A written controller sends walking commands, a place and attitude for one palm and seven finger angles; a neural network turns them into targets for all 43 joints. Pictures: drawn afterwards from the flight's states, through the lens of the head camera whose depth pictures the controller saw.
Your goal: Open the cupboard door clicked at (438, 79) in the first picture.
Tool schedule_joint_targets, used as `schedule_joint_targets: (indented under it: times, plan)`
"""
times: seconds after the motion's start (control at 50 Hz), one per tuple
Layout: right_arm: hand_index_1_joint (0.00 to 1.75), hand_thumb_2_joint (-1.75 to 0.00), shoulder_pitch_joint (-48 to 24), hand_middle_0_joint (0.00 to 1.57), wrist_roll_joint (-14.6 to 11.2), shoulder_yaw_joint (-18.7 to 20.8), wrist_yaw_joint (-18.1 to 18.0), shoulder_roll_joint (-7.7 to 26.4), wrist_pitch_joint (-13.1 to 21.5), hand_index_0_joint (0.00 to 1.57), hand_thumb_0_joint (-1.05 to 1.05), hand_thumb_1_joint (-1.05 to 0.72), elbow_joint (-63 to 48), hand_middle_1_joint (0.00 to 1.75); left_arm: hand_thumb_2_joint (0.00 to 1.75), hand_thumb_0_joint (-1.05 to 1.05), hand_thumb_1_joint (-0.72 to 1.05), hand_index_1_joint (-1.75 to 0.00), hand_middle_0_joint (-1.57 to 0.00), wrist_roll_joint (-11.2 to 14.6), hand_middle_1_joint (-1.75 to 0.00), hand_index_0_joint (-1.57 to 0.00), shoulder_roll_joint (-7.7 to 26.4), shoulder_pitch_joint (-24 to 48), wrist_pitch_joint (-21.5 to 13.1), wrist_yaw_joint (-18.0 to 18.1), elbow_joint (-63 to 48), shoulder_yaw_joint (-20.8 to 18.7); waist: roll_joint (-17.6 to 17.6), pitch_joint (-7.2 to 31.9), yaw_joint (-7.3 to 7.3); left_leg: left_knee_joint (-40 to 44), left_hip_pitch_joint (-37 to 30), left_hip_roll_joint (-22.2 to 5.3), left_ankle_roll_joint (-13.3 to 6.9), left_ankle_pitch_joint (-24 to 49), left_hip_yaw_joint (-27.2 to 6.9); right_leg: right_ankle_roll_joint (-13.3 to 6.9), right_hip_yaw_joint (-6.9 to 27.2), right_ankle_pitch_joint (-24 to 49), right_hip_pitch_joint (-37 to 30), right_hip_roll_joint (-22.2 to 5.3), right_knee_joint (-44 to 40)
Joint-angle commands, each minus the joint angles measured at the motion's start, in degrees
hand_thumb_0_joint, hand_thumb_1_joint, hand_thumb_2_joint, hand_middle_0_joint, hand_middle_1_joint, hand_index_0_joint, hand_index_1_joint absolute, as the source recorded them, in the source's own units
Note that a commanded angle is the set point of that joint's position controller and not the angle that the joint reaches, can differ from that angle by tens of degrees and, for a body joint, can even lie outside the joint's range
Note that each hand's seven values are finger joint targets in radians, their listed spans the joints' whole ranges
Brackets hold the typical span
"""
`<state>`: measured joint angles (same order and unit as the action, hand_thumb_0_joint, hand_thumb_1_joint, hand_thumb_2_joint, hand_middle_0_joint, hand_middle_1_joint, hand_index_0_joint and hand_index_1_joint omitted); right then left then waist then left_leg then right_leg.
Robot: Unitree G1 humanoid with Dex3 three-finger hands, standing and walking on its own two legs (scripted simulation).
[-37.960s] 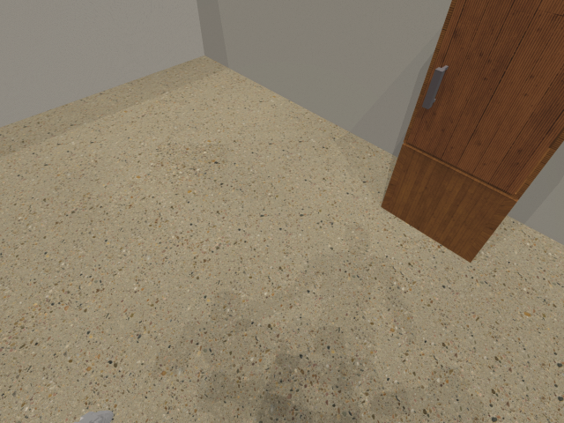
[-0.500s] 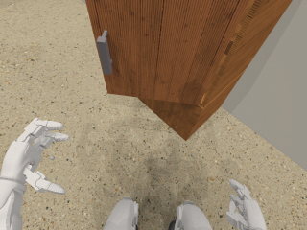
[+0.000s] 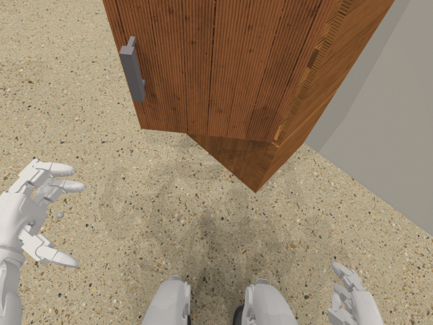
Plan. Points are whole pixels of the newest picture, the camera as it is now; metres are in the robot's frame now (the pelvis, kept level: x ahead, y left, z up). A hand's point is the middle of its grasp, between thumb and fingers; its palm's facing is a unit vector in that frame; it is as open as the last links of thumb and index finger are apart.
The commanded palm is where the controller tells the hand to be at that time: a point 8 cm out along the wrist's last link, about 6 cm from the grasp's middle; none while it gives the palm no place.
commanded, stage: raise the hand with hooked fingers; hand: left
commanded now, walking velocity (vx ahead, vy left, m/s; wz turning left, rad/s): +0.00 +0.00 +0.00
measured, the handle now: (135, 70) +0.62 +0.23 +0.03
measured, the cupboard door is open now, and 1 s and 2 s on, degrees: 39 39 39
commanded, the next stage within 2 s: move the hooked fingers beside the handle in 0.18 s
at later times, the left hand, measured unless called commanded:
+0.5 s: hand (63, 197) +0.31 +0.28 +0.03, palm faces -0.03 -1.00 -0.02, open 14.0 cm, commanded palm +0.31 +0.32 +0.04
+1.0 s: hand (86, 145) +0.41 +0.27 +0.03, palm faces -0.03 -1.00 -0.03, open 14.0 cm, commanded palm +0.40 +0.31 +0.03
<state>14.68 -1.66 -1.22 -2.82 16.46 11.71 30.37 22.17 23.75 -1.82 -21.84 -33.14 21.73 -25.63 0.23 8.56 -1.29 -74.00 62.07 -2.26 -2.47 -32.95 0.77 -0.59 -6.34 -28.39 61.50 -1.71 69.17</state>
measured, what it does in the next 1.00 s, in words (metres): stands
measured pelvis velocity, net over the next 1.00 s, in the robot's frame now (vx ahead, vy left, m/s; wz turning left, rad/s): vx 0.00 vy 0.00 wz -0.02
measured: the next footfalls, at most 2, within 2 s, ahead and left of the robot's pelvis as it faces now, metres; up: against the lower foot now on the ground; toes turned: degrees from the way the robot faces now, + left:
none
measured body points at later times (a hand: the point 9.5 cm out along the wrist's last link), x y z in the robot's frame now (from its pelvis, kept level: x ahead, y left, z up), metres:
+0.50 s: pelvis +0.00 +0.00 -0.01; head +0.11 +0.03 +0.43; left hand +0.31 +0.33 +0.03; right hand +0.17 -0.25 -0.09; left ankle +0.02 +0.09 -0.63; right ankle +0.04 -0.12 -0.63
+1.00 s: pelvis +0.00 +0.00 -0.01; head +0.14 +0.03 +0.42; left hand +0.41 +0.33 +0.04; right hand +0.09 -0.27 -0.11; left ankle +0.02 +0.09 -0.63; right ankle +0.04 -0.12 -0.63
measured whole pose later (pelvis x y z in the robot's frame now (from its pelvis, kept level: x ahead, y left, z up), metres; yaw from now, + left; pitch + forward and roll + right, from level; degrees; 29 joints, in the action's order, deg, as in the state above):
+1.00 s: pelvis +0.00 +0.00 -0.01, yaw -1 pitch +24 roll -4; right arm 17.3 -1.0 -2.0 -2.6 17.1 4.7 34.6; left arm 13.9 31.1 29.7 -23.5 -31.5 50.1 -28.6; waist 0.4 8.2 -4.9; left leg -75.0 66.9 -2.7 -2.7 -32.8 1.5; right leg -0.4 -5.5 -27.7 66.7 -1.2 70.0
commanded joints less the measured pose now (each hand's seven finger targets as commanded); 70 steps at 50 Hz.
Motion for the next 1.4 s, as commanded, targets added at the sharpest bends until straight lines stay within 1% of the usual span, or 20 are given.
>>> schedule_joint_targets:
  times: [0.0, 0.06, 0.26, 0.32, 0.34, 0.38, 0.42, 0.52, 0.66, 0.78, 0.84, 0.88, 0.98, 1.0, 1.04, 1.16, 1.24, 1.3, 1.32, 1.38]
  plan:
    - [0.30, -0.90, 0.6, 0.20, -0.5, 4.2, -0.5, 9.3, 2.8, 0.20, 0.00, -0.90, -7.4, 0.30, 0.30, 0.00, -0.50, -1.20, -0.30, 1.5, -1.20, -0.30, 13.9, 5.9, -3.9, 0.4, -12.4, -5.3, 7.4, 19.4, 1.02, 12.1, -14.4, 1.7, 1.8, 18.8, -3.9, -1.2, 3.2, 8.4, -11.6, 2.8, -7.7]
    - [0.30, -0.90, 0.7, 0.20, -0.5, 4.1, -0.6, 9.4, 2.5, 0.20, 0.00, -0.90, -7.5, 0.30, 0.30, 0.00, -0.50, -1.20, -0.30, 1.6, -1.20, -0.30, 14.0, 5.5, -3.3, 0.2, -10.7, -5.8, 5.3, 18.8, 0.78, 11.8, -13.2, 1.7, 1.6, 18.4, -3.9, -1.1, 3.1, 8.4, -11.7, 2.9, -7.6]
    - [0.30, -0.90, 0.4, 0.20, -0.5, 3.9, -0.7, 9.4, 2.3, 0.20, 0.00, -0.90, -7.8, 0.30, 0.30, 0.00, -0.50, -1.20, -0.30, 1.5, -1.20, -0.30, 13.7, 6.7, -3.0, -0.3, -10.8, -5.1, 6.0, 18.5, 0.76, 12.0, -13.9, 1.8, 1.9, 18.1, -4.2, -1.3, 2.8, 8.1, -10.9, 3.0, -7.5]
    - [0.30, -0.90, 0.6, 0.20, -0.4, 3.6, -1.5, 9.8, 2.2, 0.20, 0.00, -0.90, -6.5, 0.30, 0.30, 0.00, -0.50, -1.20, -0.30, 1.0, -1.20, -0.30, 13.9, 16.8, -3.3, 0.0, -9.1, -3.8, 5.6, 16.8, -1.31, 10.7, -12.1, 1.7, 1.6, 15.2, -4.5, -1.3, 2.9, 6.1, -7.7, 3.2, -6.8]
    - [0.30, -0.90, 0.8, 0.20, -0.4, 3.6, -1.7, 10.1, 2.2, 0.20, 0.00, -0.90, -5.8, 0.30, 0.30, 0.00, -0.50, -1.20, -0.30, 0.6, -1.20, -0.30, 16.5, 19.2, -3.3, 0.1, -8.0, -5.7, 5.7, 18.1, -0.78, 10.8, -12.2, 1.6, 1.8, 14.5, -4.6, -1.3, 3.1, 5.5, -8.0, 3.0, -6.8]
    - [0.30, -0.90, 1.0, 0.20, -0.6, 3.6, -1.9, 10.1, 2.2, 0.20, 0.00, -0.90, -5.6, 0.30, 0.30, 0.00, -0.50, -1.20, -0.30, 0.1, -1.20, -0.30, 14.5, 20.5, -3.2, -0.5, -5.5, -3.4, 6.8, 17.9, -1.10, 11.1, -13.0, 1.7, 1.8, 13.7, -4.6, -1.3, 3.2, 5.0, -6.9, 2.8, -7.1]
    - [0.30, -0.90, 1.2, 0.20, -0.5, 3.4, -2.1, 10.4, 2.2, 0.20, 0.00, -0.90, -5.3, 0.30, 0.30, 0.00, -0.50, -1.20, -0.30, -0.6, -1.20, -0.30, 15.7, 25.5, -2.9, -0.7, -5.0, -2.7, 8.4, 19.3, -1.31, 11.1, -14.1, 1.6, 2.0, 14.2, -5.0, -1.6, 3.0, 5.2, -6.0, 2.8, -6.4]
    - [0.30, -0.90, 2.4, 0.20, -0.4, 3.6, -1.7, 10.6, 1.1, 0.20, 0.00, -0.90, -5.2, 0.30, 0.30, 0.00, -0.50, -1.20, -0.30, -1.8, -1.20, -0.30, 19.3, 25.7, -1.4, 0.1, -1.4, -5.5, 7.8, 23.5, 0.16, 11.5, -16.9, 1.2, 2.5, 21.1, -5.4, -1.7, 2.7, 8.8, -8.0, 2.7, -6.4]
    - [0.30, -0.90, 3.7, 0.20, -0.3, 3.3, -1.0, 10.6, -1.3, 0.20, 0.00, -0.90, -4.0, 0.30, 0.30, 0.00, -0.50, -1.20, -0.30, -4.0, -1.20, -0.30, 19.2, 33.6, -1.7, 2.4, 7.1, -4.9, 5.7, 21.0, -1.58, 11.5, -13.2, 1.0, 1.8, 17.0, -4.3, -1.1, 3.2, 7.6, -7.4, 2.7, -7.0]
    - [0.30, -0.90, 5.8, 0.20, -0.1, 3.7, -0.7, 11.1, -2.9, 0.20, 0.00, -0.90, -2.4, 0.30, 0.30, 0.00, -0.50, -1.20, -0.30, -5.4, -1.20, -0.30, 20.3, 41.0, -4.0, 2.1, 11.8, -4.4, 6.6, 23.4, -2.46, 10.9, -15.4, 0.8, 1.8, 19.7, -4.7, -1.2, 3.3, 9.1, -6.3, 2.8, -6.8]
    - [0.30, -0.90, 6.8, 0.20, 0.2, 3.7, -0.8, 11.3, -3.9, 0.20, 0.00, -0.90, -1.5, 0.30, 0.30, 0.00, -0.50, -1.20, -0.30, -6.0, -1.20, -0.30, 24.3, 44.0, -4.7, 1.8, 14.8, -7.4, 6.2, 25.3, -2.11, 9.7, -14.2, 0.8, 1.6, 22.1, -4.1, -1.2, 3.8, 11.6, -8.1, 2.9, -6.2]
    - [0.30, -0.90, 7.0, 0.20, 0.2, 3.5, -0.5, 11.2, -4.6, 0.20, 0.00, -0.90, -1.3, 0.30, 0.30, 0.00, -0.50, -1.20, -0.30, -6.6, -1.20, -0.30, 23.8, 46.3, -5.0, 1.7, 16.0, -6.1, 8.1, 25.2, -2.39, 9.8, -15.2, 0.7, 1.8, 22.9, -4.5, -1.3, 3.6, 11.6, -7.0, 2.8, -5.9]
    - [0.30, -0.90, 8.4, 0.20, 0.4, 3.7, -0.2, 11.5, -6.4, 0.20, 0.00, -0.90, -0.4, 0.30, 0.30, 0.00, -0.50, -1.20, -0.30, -7.5, -1.20, -0.30, 25.3, 49.0, -5.4, 1.8, 19.9, -6.9, 8.3, 26.2, -2.94, 9.1, -16.4, 0.4, 1.8, 25.1, -4.8, -1.1, 3.5, 12.7, -5.6, 3.1, -5.8]
    - [0.30, -0.90, 8.4, 0.20, 0.5, 3.5, -0.2, 11.5, -6.6, 0.20, 0.00, -0.90, 0.0, 0.30, 0.30, 0.00, -0.50, -1.20, -0.30, -7.7, -1.20, -0.30, 25.2, 52.2, -5.4, 1.9, 20.6, -6.3, 7.2, 25.6, -3.98, 8.7, -15.0, 0.4, 1.4, 23.9, -4.7, -0.9, 3.7, 12.6, -5.6, 3.0, -5.8]
    - [0.30, -0.90, 8.9, 0.20, 0.6, 3.3, -0.2, 11.6, -7.3, 0.20, 0.00, -0.90, 0.0, 0.30, 0.30, 0.00, -0.50, -1.20, -0.30, -8.2, -1.20, -0.30, 28.0, 53.4, -5.7, 1.8, 22.7, -8.0, 7.7, 26.2, -3.37, 8.4, -14.0, 0.5, 1.4, 23.8, -4.4, -1.1, 3.8, 13.0, -6.7, 3.2, -5.5]
    - [0.30, -0.90, 9.9, 0.20, 0.8, 2.7, -0.3, 12.1, -9.0, 0.20, 0.00, -0.90, 0.6, 0.30, 0.30, 0.00, -0.50, -1.20, -0.30, -10.2, -1.20, -0.30, 31.0, 61.9, -6.1, 1.7, 29.5, -7.7, 7.7, 25.2, -5.62, 6.9, -11.4, 0.5, 0.9, 21.5, -4.8, -1.0, 3.9, 11.6, -4.1, 3.4, -4.9]
    - [0.30, -0.90, 10.8, 0.20, 1.3, 2.6, 0.0, 12.5, -9.9, 0.20, 0.00, -0.90, 0.9, 0.30, 0.30, 0.00, -0.50, -1.20, -0.30, -11.2, -1.20, -0.30, 32.8, 65.2, -6.5, 1.5, 29.6, -7.8, 11.4, 30.1, -5.62, 5.9, -15.2, 0.2, 1.2, 24.9, -5.6, -1.1, 3.7, 12.5, -2.5, 3.5, -4.0]
    - [0.30, -0.90, 11.0, 0.20, 1.1, 2.0, -0.2, 12.9, -10.8, 0.20, 0.00, -0.90, 1.1, 0.30, 0.30, 0.00, -0.50, -1.20, -0.30, -12.0, -1.20, -0.30, 33.9, 68.4, -4.7, 1.8, 34.1, -7.3, 8.7, 26.1, -7.80, 5.2, -10.9, 0.1, 0.6, 21.9, -5.6, -0.7, 3.7, 11.2, -1.0, 3.6, -4.3]
    - [0.30, -0.90, 11.0, 0.20, 1.2, 1.7, -0.2, 12.8, -10.8, 0.20, 0.00, -0.90, 0.7, 0.30, 0.30, 0.00, -0.50, -1.20, -0.30, -12.0, -1.20, -0.30, 34.8, 70.0, -4.6, 1.7, 34.1, -7.7, 9.7, 26.2, -7.67, 4.7, -9.8, 0.3, 0.5, 21.4, -5.5, -0.9, 3.7, 10.9, -0.8, 3.7, -3.8]
    - [0.30, -0.90, 11.9, 0.20, 1.5, 1.3, -0.3, 13.3, -11.4, 0.20, 0.00, -0.90, 1.0, 0.30, 0.30, 0.00, -0.50, -1.20, -0.30, -13.6, -1.20, -0.30, 38.8, 73.8, -4.2, 2.1, 33.7, -8.6, 12.4, 29.7, -8.05, 4.0, -10.9, 0.1, 0.6, 22.7, -6.0, -0.9, 3.7, 11.5, -0.6, 3.7, -3.2]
